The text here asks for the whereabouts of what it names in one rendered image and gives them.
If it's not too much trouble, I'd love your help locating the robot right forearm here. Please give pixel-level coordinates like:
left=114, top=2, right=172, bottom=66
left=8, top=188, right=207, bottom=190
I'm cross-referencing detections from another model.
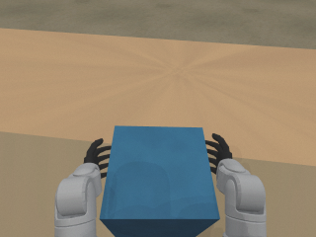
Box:
left=216, top=158, right=267, bottom=237

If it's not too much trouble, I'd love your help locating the left robot hand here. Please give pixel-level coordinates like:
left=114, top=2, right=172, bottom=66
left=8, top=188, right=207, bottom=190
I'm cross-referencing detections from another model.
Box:
left=84, top=138, right=112, bottom=179

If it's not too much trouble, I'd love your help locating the right robot hand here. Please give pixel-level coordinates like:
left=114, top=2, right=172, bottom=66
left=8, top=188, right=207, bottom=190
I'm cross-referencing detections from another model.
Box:
left=205, top=133, right=233, bottom=175

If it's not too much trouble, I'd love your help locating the carton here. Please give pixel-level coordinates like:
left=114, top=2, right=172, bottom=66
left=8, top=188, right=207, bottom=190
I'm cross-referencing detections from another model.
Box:
left=99, top=125, right=220, bottom=237

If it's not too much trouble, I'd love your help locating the robot left forearm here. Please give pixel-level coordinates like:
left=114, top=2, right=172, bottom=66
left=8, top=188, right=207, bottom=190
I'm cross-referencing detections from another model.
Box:
left=54, top=162, right=103, bottom=237

